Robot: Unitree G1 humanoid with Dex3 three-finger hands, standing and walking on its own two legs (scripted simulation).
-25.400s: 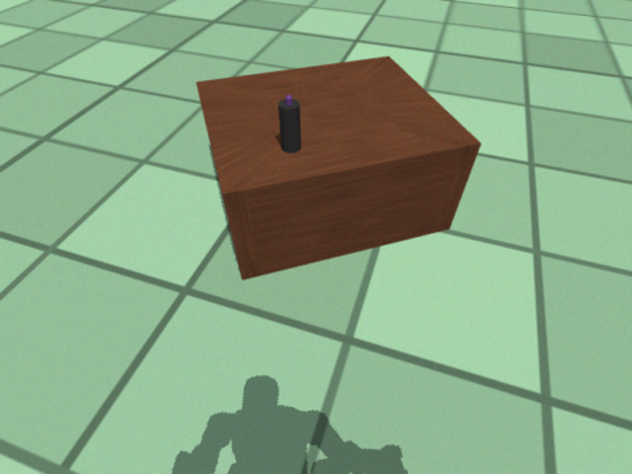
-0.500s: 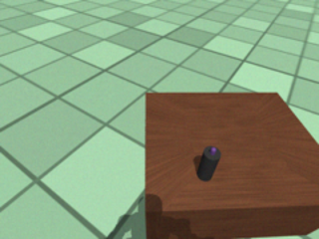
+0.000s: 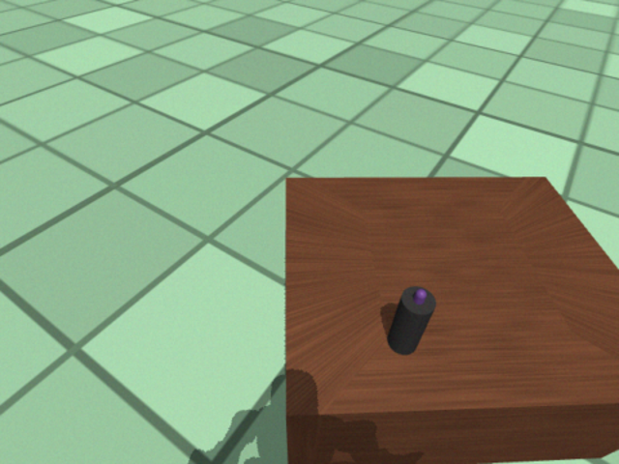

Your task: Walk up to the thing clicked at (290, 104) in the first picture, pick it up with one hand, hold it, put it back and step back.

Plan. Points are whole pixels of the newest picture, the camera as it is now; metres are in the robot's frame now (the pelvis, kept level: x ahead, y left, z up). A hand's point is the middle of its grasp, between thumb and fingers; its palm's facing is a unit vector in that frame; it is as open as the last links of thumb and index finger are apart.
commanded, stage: stand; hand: right
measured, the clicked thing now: (411, 318) +0.49 -0.22 -0.23
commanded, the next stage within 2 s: none
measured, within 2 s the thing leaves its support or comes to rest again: neither
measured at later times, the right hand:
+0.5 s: hand out of the picture +0.07 -0.25 -0.15, palm faces -0.04 +0.93 -0.37, open 7.4 cm
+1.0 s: hand out of the picture +0.08 -0.25 -0.15, palm faces -0.04 +0.93 -0.36, open 7.4 cm
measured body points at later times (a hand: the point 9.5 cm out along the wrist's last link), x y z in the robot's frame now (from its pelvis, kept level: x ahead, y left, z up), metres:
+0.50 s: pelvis +0.00 +0.00 +0.00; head +0.01 +0.02 +0.45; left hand +0.07 +0.30 -0.14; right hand +0.07 -0.30 -0.13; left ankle -0.01 +0.10 -0.75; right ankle +0.00 -0.14 -0.75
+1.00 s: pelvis +0.00 +0.00 +0.00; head +0.01 +0.01 +0.45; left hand +0.06 +0.30 -0.14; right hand +0.08 -0.30 -0.13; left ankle -0.01 +0.10 -0.75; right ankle +0.00 -0.14 -0.75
